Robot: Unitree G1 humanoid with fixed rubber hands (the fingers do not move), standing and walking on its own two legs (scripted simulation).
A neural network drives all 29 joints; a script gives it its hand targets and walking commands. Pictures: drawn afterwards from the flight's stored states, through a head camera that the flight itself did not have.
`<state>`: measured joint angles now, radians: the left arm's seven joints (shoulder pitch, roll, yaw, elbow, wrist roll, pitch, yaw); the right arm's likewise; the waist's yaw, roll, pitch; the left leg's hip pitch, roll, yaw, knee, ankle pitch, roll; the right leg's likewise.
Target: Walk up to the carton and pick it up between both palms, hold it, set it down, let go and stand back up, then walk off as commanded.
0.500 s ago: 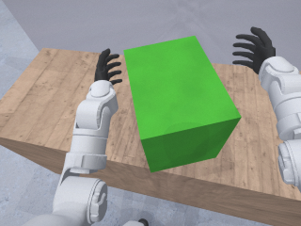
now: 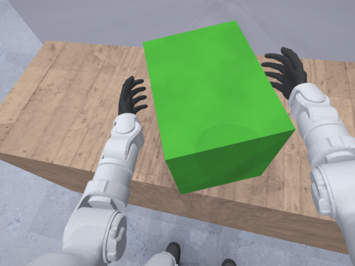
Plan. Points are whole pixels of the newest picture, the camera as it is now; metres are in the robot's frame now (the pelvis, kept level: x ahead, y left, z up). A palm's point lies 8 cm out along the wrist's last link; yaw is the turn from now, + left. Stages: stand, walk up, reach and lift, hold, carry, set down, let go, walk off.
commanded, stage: reach and lift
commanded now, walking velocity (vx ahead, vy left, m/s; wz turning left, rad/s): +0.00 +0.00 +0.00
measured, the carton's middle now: (206, 113) +0.46 +0.06 -0.01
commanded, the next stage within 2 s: none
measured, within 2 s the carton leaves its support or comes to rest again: neither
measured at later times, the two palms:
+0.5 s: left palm (136, 115) +0.39 +0.21 +0.04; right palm (293, 86) +0.53 -0.12 +0.05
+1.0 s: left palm (138, 117) +0.39 +0.21 +0.04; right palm (276, 95) +0.50 -0.09 +0.03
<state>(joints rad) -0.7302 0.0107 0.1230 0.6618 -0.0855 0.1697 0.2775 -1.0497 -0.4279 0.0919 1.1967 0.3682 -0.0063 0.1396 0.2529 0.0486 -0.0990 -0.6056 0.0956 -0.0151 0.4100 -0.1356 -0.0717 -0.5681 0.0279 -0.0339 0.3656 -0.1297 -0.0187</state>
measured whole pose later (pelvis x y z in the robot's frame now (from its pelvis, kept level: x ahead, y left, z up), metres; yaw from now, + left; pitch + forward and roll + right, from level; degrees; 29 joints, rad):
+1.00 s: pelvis +0.01 +0.00 +0.00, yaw +0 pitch +23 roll -1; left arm -0.69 -0.13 0.32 0.71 0.11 -0.07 0.23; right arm -1.05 -0.29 -0.11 1.33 0.03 -0.23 0.15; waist 0.23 0.04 -0.15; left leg -0.68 0.10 -0.01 0.41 -0.13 -0.07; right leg -0.64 0.03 -0.03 0.37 -0.13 -0.02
